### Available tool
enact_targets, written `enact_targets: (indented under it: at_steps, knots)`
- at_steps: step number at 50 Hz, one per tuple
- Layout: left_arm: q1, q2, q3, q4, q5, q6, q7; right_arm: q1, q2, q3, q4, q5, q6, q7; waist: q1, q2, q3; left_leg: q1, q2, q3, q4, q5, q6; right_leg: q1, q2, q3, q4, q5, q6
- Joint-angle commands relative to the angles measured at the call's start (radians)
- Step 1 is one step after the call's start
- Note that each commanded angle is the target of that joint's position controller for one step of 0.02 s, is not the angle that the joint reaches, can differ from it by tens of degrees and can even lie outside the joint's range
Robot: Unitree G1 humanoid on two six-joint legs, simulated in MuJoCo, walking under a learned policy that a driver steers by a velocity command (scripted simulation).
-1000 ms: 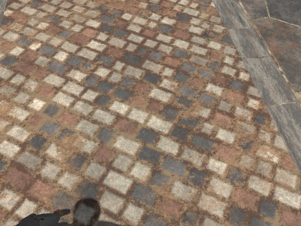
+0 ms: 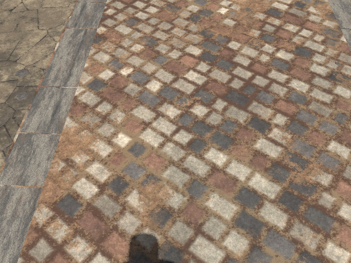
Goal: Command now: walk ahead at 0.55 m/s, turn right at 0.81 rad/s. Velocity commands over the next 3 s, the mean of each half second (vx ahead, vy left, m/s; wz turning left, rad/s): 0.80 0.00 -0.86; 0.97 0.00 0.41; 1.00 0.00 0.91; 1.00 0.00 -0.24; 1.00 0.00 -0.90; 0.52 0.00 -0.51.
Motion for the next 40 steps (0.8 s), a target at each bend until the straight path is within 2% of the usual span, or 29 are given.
enact_targets:
  at_steps: [1, 5, 7, 9, 10, 11, 12, 13, 14, 15, 16, 17, 18, 19, 21, 22, 24, 26, 29, 31, 32, 33, 34, 35, 36, 37, 38, 39, 40]
  knots:
    - [-0.146, 0.059, 0.006, -0.116, -0.011, -0.029, -0.014, 0.038, -0.166, -0.055, -0.027, 0.001, -0.018, 0.007, -0.057, 0.044, 0.079, 0.214, 0.368, -0.22, -0.208, -0.05, 0.161, -0.303, -0.058, 0.029, -0.021, -0.006, -0.044]
    - [-0.222, 0.032, -0.018, -0.146, -0.018, -0.04, -0.028, 0.082, -0.19, -0.063, 0.011, 0.0, -0.017, 0.025, -0.08, 0.026, 0.118, 0.241, 0.329, -0.102, -0.179, 0.076, 0.138, -0.288, -0.053, -0.036, -0.062, -0.032, -0.085]
    - [-0.197, 0.047, -0.018, -0.147, -0.018, -0.041, -0.029, 0.056, -0.222, -0.067, 0.016, 0.012, -0.015, 0.036, -0.041, 0.047, 0.09, 0.199, 0.29, -0.014, -0.098, 0.392, 0.116, -0.14, -0.005, -0.102, -0.107, -0.084, -0.114]
    - [-0.05, 0.118, 0.015, -0.113, -0.026, -0.031, -0.016, 0.041, -0.274, -0.076, 0.017, 0.036, -0.011, 0.043, 0.062, 0.11, -0.019, 0.131, 0.271, 0.044, 0.124, 0.955, 0.095, 0.16, 0.122, -0.199, -0.105, -0.158, -0.146]
    - [0.094, 0.174, 0.048, -0.08, -0.03, -0.028, -0.009, 0.017, -0.289, -0.077, 0.015, 0.05, -0.007, 0.045, 0.163, 0.121, -0.097, 0.049, 0.258, 0.063, 0.329, 1.102, 0.074, 0.387, 0.176, -0.216, -0.153, -0.144, -0.187]
    - [0.348, 0.257, 0.099, -0.003, -0.032, -0.022, 0.008, -0.032, -0.254, -0.061, -0.007, 0.053, -0.011, 0.043, 0.297, 0.088, -0.19, -0.228, 0.227, 0.054, 0.655, 0.976, 0.031, 0.794, 0.2, -0.151, -0.215, -0.073, -0.258]
    - [0.36, 0.38, 0.132, 0.032, -0.039, -0.017, 0.028, -0.06, -0.067, -0.009, -0.067, 0.025, -0.039, 0.036, 0.228, -0.278, -0.124, -0.705, 0.028, -0.008, 1.125, -0.116, -0.044, 1.017, 0.001, 0.318, -0.402, -0.235, -0.392]
    - [0.313, 0.386, 0.102, -0.041, -0.003, -0.06, 0.001, -0.092, -0.098, 0.003, -0.148, 0.031, -0.108, 0.026, 0.176, -0.197, -0.324, -0.882, -0.072, -0.343, 1.257, -0.275, -0.041, 1.083, -0.155, 0.91, -0.627, -0.544, -0.514]
    - [0.295, 0.28, 0.076, -0.044, 0.014, -0.092, -0.009, -0.22, -0.17, -0.006, -0.18, 0.066, -0.14, 0.023, 0.198, -0.042, -0.227, -0.965, -0.019, -0.415, 1.203, -0.173, -0.016, 1.026, -0.194, 0.883, -0.715, -0.476, -0.457]
    - [0.28, 0.251, 0.066, -0.032, 0.019, -0.114, -0.012, -0.195, -0.156, 0.001, -0.181, 0.067, -0.155, 0.023, 0.14, -0.009, -0.115, -0.941, 0.01, -0.423, 1.106, -0.123, 0.003, 0.888, -0.188, 0.805, -0.717, -0.353, -0.442]
    - [0.205, 0.204, 0.051, -0.036, 0.016, -0.125, -0.006, -0.134, -0.151, 0.003, -0.141, 0.037, -0.152, 0.016, 0.081, 0.029, -0.089, -0.846, 0.059, -0.444, 1.006, -0.082, 0.004, 0.773, -0.135, 0.68, -0.679, -0.251, -0.399]
    - [0.136, 0.171, 0.037, -0.056, 0.026, -0.126, 0.002, -0.067, -0.153, -0.004, -0.11, 0.015, -0.142, 0.02, 0.029, 0.013, -0.04, -0.769, 0.077, -0.452, 0.926, -0.024, -0.007, 0.661, -0.075, 0.579, -0.673, -0.179, -0.379]
    - [0.109, 0.163, 0.031, -0.072, 0.033, -0.129, 0.011, -0.044, -0.165, -0.009, -0.103, 0.008, -0.127, 0.029, 0.002, -0.018, -0.02, -0.713, 0.076, -0.458, 0.875, 0.004, -0.025, 0.58, -0.05, 0.547, -0.688, -0.147, -0.384]
    - [0.107, 0.157, 0.027, -0.071, 0.024, -0.133, 0.02, -0.056, -0.168, -0.01, -0.105, 0.0, -0.115, 0.033, 0.0, 0.0, 0.006, -0.687, 0.072, -0.445, 0.806, 0.016, -0.045, 0.526, -0.036, 0.515, -0.709, -0.096, -0.383]
    - [0.111, 0.159, 0.025, -0.065, 0.012, -0.136, 0.043, -0.141, -0.134, 0.006, -0.135, -0.015, -0.106, 0.038, 0.003, 0.018, 0.069, -0.624, 0.042, -0.387, 0.636, 0.103, -0.081, 0.37, 0.019, 0.416, -0.737, 0.004, -0.362]
    - [0.103, 0.151, 0.021, -0.055, 0.016, -0.133, 0.056, -0.179, -0.101, 0.021, -0.146, -0.014, -0.106, 0.046, 0.013, -0.007, 0.095, -0.594, 0.03, -0.345, 0.518, 0.219, -0.092, 0.315, 0.054, 0.326, -0.731, 0.058, -0.337]
    - [0.173, 0.139, 0.018, -0.02, 0.019, -0.13, 0.069, -0.262, -0.029, 0.054, -0.154, -0.009, -0.113, 0.067, 0.09, -0.056, 0.092, -0.448, -0.001, -0.274, 0.328, 0.471, -0.084, 0.234, 0.078, 0.227, -0.767, 0.053, -0.287]
    - [0.238, 0.155, 0.021, 0.012, 0.01, -0.14, 0.064, -0.308, -0.044, 0.051, -0.167, 0.017, -0.115, 0.074, 0.125, -0.091, 0.105, -0.431, 0.001, -0.299, 0.238, 0.574, -0.056, 0.301, 0.025, 0.238, -0.799, 0.032, -0.262]
    - [0.265, 0.158, 0.021, 0.055, 0.011, -0.137, 0.061, -0.325, -0.094, 0.034, -0.174, 0.036, -0.11, 0.076, 0.111, -0.096, 0.115, -0.543, 0.002, -0.298, 0.166, 0.497, 0.007, 0.562, -0.053, 0.199, -0.773, 0.244, -0.228]
    - [0.239, 0.189, 0.025, 0.061, 0.05, -0.125, 0.059, -0.209, -0.149, 0.004, -0.149, 0.046, -0.1, 0.073, 0.033, -0.137, 0.005, -0.462, -0.063, -0.242, 0.224, 0.377, 0.058, 0.706, -0.074, 0.152, -0.629, 0.737, -0.194]
    - [0.213, 0.203, 0.028, 0.059, 0.077, -0.115, 0.06, -0.072, -0.186, -0.018, -0.122, 0.058, -0.087, 0.066, -0.045, -0.169, -0.088, -0.341, -0.105, -0.213, 0.288, 0.292, 0.089, 0.738, -0.075, 0.121, -0.462, 1.019, -0.183]
    - [0.154, 0.206, 0.026, 0.048, 0.087, -0.105, 0.064, 0.138, -0.207, -0.032, -0.072, 0.061, -0.068, 0.058, -0.166, -0.163, -0.173, -0.116, -0.113, -0.205, 0.308, 0.275, 0.119, 0.647, -0.063, 0.072, -0.199, 1.184, -0.158]
    - [0.122, 0.169, 0.012, 0.025, 0.1, -0.107, 0.074, 0.356, -0.241, -0.037, -0.019, 0.055, -0.046, 0.05, -0.247, -0.031, -0.27, 0.209, -0.04, -0.362, 0.395, 0.149, 0.142, 0.377, -0.025, 0.065, 0.199, 0.919, -0.125]
    - [0.337, -0.032, -0.04, -0.002, 0.055, -0.133, 0.043, 0.346, -0.288, -0.04, 0.004, 0.025, -0.063, 0.072, -0.04, 0.447, -0.362, 0.465, 0.198, -1.038, 0.16, -0.367, 0.366, -0.06, 0.208, 0.129, 0.623, -0.207, -0.048]
    - [0.259, 0.087, -0.042, -0.004, 0.015, -0.171, 0.03, 0.305, -0.166, -0.023, -0.018, 0.02, -0.066, 0.072, -0.096, 0.326, -0.344, 0.448, 0.218, -1.31, -0.086, -0.591, 0.34, -0.136, 0.189, 0.215, 0.616, -0.188, -0.087]
    - [0.129, 0.141, -0.028, -0.036, -0.011, -0.191, 0.023, 0.241, -0.142, -0.018, -0.033, 0.007, -0.068, 0.066, -0.089, 0.195, -0.195, 0.328, 0.219, -1.203, -0.086, -0.501, 0.3, -0.175, 0.138, 0.231, 0.569, -0.121, -0.114]
    - [0.016, 0.136, -0.039, -0.06, 0.014, -0.207, 0.029, 0.211, -0.143, -0.018, -0.04, 0.006, -0.072, 0.072, -0.079, 0.001, -0.13, 0.168, 0.171, -1.105, -0.094, -0.312, 0.274, -0.107, 0.112, 0.22, 0.468, -0.085, -0.13]
    - [-0.022, 0.112, -0.04, -0.071, 0.034, -0.217, 0.033, 0.178, -0.14, -0.015, -0.042, 0.002, -0.078, 0.076, -0.037, -0.048, -0.081, 0.06, 0.13, -1.026, -0.09, -0.192, 0.287, -0.079, 0.099, 0.221, 0.386, -0.075, -0.126]
    - [-0.005, 0.101, -0.041, -0.069, 0.045, -0.215, 0.034, 0.15, -0.115, -0.005, -0.046, -0.006, -0.083, 0.072, 0.008, -0.027, -0.065, -0.016, 0.085, -0.959, -0.104, -0.116, 0.29, -0.031, 0.077, 0.235, 0.32, -0.051, -0.119]
Next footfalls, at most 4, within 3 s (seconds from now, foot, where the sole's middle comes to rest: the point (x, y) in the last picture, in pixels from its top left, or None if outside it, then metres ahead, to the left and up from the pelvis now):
0.22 right None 0.23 -0.17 -0.78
0.68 left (227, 197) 0.74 -0.19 -0.78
1.12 right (280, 129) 1.09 -0.49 -0.78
1.60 left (201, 80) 1.45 -0.13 -0.78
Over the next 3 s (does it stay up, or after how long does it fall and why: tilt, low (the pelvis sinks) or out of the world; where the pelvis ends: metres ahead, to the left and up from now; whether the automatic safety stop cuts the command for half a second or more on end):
stays up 2.37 -0.24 -0.02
